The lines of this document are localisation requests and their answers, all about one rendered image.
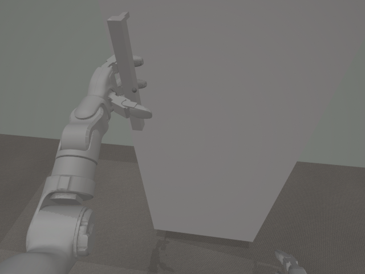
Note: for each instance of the left robot forearm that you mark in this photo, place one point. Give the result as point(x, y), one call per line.
point(72, 178)

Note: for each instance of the handle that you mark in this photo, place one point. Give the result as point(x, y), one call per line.
point(123, 53)

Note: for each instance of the robot right hand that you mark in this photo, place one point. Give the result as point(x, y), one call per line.
point(289, 263)

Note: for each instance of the fridge door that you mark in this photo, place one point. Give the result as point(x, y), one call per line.
point(236, 89)

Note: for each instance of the robot left hand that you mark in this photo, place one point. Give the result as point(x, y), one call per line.
point(104, 84)

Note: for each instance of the robot left upper arm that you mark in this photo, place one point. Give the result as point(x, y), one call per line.
point(59, 236)

